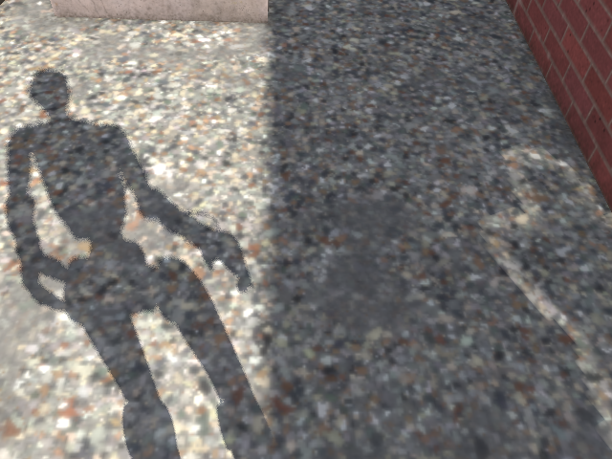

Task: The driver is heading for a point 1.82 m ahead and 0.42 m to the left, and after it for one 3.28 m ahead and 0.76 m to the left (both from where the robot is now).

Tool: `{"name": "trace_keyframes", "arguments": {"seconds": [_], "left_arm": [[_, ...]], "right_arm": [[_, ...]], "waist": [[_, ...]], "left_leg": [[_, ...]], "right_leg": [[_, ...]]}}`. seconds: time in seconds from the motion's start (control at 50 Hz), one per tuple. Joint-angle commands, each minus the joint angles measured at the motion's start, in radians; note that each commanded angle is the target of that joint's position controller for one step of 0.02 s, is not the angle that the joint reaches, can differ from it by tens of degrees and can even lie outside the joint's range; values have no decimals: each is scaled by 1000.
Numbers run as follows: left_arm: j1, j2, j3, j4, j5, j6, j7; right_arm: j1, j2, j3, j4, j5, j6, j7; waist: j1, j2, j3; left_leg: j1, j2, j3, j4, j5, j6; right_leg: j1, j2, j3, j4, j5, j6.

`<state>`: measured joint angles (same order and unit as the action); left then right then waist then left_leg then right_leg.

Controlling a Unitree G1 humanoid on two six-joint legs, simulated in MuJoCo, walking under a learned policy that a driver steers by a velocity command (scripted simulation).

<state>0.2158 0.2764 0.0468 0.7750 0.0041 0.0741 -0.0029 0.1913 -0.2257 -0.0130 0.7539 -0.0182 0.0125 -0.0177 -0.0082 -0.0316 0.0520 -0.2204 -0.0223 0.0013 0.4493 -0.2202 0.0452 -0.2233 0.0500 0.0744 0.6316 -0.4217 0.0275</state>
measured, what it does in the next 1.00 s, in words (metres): steps on the spot: right foot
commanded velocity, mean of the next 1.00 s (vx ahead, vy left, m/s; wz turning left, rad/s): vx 0.00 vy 0.00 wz -0.03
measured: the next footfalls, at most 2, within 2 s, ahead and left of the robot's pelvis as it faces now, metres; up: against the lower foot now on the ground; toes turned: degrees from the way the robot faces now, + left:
right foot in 0.04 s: +0.01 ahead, -0.12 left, +0.00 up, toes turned +4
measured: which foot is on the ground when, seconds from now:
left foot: down 0.00-1.00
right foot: up 0.00-0.02, down 0.04-1.00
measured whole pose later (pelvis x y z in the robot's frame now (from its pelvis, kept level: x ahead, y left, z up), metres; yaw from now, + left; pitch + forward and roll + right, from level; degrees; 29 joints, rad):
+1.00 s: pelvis -0.01 -0.02 +0.00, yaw +0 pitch -2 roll +0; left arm 0.28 0.18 -0.02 1.13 0.01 -0.01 0.04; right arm 0.25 -0.18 0.00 1.15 -0.01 0.01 -0.03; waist -0.01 0.00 0.03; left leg -0.18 -0.02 -0.01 0.39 -0.18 0.01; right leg -0.10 0.05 0.05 0.38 -0.25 -0.03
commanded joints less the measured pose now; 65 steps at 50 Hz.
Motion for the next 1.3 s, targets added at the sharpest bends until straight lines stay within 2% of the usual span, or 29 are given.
{"name": "trace_keyframes", "arguments": {"seconds": [0.02,0.04,0.06,0.08,0.1,0.14,0.16,0.2,0.36,0.6,0.9,1.3], "left_arm": [[47,55,3,-19,-1,-22,15],[42,82,4,-14,11,-35,22],[44,131,6,-19,28,-49,29],[-29,128,3,-5,11,-54,25],[-57,79,-9,-13,11,-62,18],[-29,82,-13,15,13,-70,22],[-10,86,-14,34,9,-74,27],[5,83,-16,62,6,-77,31],[11,73,-25,150,7,-81,35],[53,42,-41,261,5,-83,40],[114,-2,-53,338,5,-84,47],[162,-45,-54,373,6,-84,53]], "right_arm": [[22,-167,-45,-16,5,1,1],[36,-151,-41,-14,5,-5,2],[43,-124,-35,-26,6,-13,8],[41,-84,-24,-14,16,-10,10],[16,-115,-28,7,6,-7,6],[5,-129,-35,36,7,-7,7],[9,-134,-39,48,5,-7,9],[25,-119,-33,78,7,-11,9],[42,-109,-29,194,8,-9,3],[70,-88,-13,313,8,-8,-8],[99,-47,2,379,9,-9,-17],[138,-12,6,405,9,-12,-25]], "waist": [[21,179,-78],[13,141,-96],[-6,39,-127],[-48,-107,-69],[-25,-67,-51],[-6,-48,-34],[-2,-48,-23],[-4,-36,-24],[-3,22,0],[-4,28,1],[0,32,12],[3,31,22]], "left_leg": [[80,185,-179,-45,395,99],[22,180,-187,-43,337,56],[-39,140,-144,5,234,17],[36,61,-78,-83,48,-2],[84,63,-80,-84,53,-13],[111,74,-88,-83,120,-8],[110,81,-93,-80,145,-3],[97,89,-98,-95,149,-4],[93,92,-105,-125,115,-14],[93,100,-108,-124,112,-10],[77,100,-106,-113,126,-6],[67,99,-105,-103,137,-2]], "right_leg": [[103,2,-59,-331,228,-25],[188,-52,19,-359,302,-41],[250,-180,149,-350,399,-65],[75,-213,165,-311,441,-107],[43,-188,153,-319,361,-101],[25,-146,120,-331,296,-80],[23,-137,113,-332,300,-77],[44,-130,102,-330,297,-75],[31,-128,99,-353,239,-86],[30,-119,82,-352,257,-88],[32,-114,67,-332,291,-85],[35,-114,57,-315,304,-81]]}}
Over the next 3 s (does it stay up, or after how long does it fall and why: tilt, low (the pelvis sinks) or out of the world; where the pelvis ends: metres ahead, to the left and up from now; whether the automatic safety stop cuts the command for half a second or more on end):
stays up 0.53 0.04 0.00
